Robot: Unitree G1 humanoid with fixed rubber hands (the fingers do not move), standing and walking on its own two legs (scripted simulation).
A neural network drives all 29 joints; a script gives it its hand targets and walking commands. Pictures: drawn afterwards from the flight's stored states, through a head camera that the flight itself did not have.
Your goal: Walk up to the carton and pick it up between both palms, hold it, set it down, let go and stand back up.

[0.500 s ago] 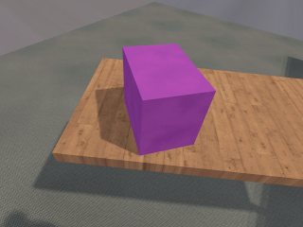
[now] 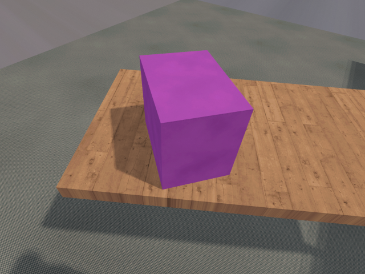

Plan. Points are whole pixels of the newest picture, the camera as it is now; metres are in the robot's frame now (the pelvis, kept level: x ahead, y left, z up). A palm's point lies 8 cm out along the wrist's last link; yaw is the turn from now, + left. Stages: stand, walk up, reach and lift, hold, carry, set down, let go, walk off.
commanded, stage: stand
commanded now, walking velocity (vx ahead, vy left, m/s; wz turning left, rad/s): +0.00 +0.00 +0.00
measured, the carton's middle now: (185, 116) +0.49 +0.00 +0.09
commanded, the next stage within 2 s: none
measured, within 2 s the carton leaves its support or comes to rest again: neither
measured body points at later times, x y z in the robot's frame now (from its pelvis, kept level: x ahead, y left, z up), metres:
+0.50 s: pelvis +0.02 -0.01 +0.00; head +0.03 +0.00 +0.45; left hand +0.03 +0.24 -0.15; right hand +0.05 -0.25 -0.14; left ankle +0.05 +0.13 -0.74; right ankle -0.02 -0.10 -0.74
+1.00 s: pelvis +0.03 +0.00 +0.00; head +0.04 +0.00 +0.45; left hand +0.03 +0.24 -0.15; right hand +0.06 -0.24 -0.15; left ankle +0.05 +0.13 -0.74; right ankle -0.02 -0.10 -0.74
